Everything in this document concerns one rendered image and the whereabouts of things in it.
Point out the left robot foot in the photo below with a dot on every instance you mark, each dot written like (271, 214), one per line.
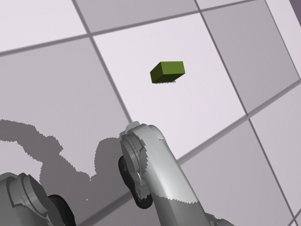
(64, 210)

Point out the right robot foot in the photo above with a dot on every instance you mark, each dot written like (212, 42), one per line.
(144, 203)

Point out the right robot hand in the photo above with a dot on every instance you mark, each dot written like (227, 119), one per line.
(218, 222)

